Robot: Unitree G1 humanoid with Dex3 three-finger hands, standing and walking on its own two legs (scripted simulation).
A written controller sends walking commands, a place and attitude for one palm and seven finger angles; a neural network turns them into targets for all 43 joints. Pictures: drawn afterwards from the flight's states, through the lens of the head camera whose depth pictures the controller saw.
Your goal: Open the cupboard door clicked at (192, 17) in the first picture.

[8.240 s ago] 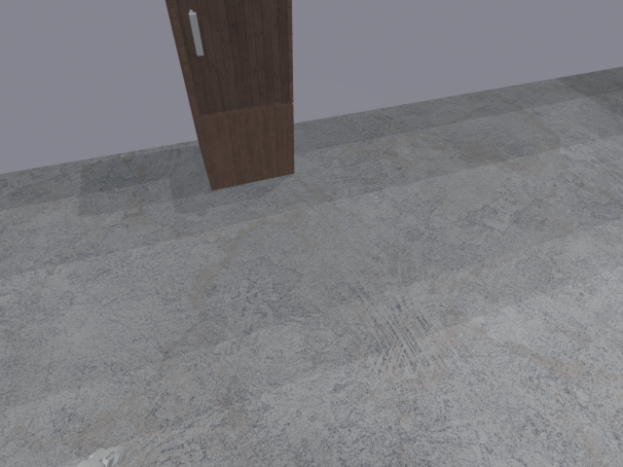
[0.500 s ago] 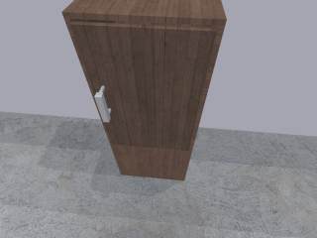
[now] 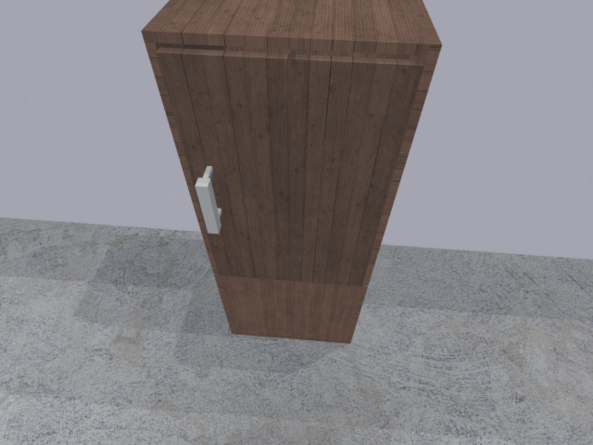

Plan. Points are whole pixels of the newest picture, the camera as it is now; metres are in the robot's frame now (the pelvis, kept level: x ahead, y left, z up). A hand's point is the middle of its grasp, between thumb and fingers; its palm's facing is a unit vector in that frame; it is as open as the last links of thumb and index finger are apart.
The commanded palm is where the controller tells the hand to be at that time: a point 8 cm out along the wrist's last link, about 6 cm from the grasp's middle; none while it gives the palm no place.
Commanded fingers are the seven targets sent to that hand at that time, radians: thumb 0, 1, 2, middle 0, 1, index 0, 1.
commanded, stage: raise the hand with hooked fingers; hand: left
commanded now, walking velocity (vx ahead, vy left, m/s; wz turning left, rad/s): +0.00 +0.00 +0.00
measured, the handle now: (211, 200) +0.55 +0.20 -0.03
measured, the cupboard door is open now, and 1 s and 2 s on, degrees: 0 0 0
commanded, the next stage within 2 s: none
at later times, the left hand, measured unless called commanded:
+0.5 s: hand out of the picture +0.13 +0.19 -0.08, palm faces +0.11 -0.99 -0.02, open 9.0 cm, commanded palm +0.14 +0.24 -0.05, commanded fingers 0.00 0.29 0.64 -0.24 -0.69 -0.24 -0.69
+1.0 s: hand (137, 398) +0.19 +0.23 -0.05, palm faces +0.01 -1.00 -0.07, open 12.1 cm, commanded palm +0.17 +0.28 -0.03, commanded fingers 0.00 -0.29 0.39 -0.28 -1.07 -0.28 -1.07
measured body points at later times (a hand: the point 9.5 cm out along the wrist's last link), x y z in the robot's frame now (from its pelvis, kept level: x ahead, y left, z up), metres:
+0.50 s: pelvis -0.02 -0.04 -0.09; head +0.04 +0.00 +0.36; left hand +0.12 +0.24 -0.07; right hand +0.24 -0.28 -0.10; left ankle -0.02 +0.09 -0.74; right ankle +0.00 -0.13 -0.74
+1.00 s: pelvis -0.04 -0.02 -0.09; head +0.03 +0.00 +0.36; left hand +0.18 +0.28 -0.04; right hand +0.10 -0.28 -0.17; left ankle -0.02 +0.09 -0.74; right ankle +0.00 -0.13 -0.74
